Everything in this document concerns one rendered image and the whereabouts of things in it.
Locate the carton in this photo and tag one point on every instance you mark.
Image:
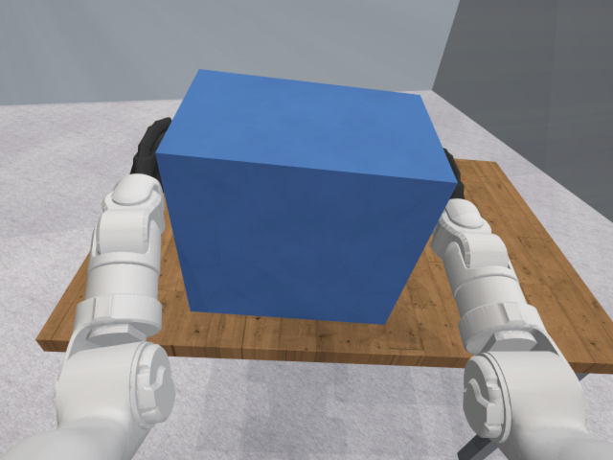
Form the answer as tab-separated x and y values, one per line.
300	199

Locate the right robot hand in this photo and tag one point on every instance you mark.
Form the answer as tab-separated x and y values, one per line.
459	190

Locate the left robot forearm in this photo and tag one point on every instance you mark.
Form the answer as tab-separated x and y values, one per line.
121	299

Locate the robot right upper arm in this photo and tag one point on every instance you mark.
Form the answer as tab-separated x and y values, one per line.
530	405

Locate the table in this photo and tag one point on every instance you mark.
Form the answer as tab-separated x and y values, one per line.
422	329

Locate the robot left upper arm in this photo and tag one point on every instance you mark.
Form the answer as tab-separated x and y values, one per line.
108	399

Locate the left robot hand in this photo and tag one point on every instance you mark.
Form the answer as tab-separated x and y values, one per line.
145	161

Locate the right robot forearm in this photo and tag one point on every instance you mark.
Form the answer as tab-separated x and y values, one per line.
495	316

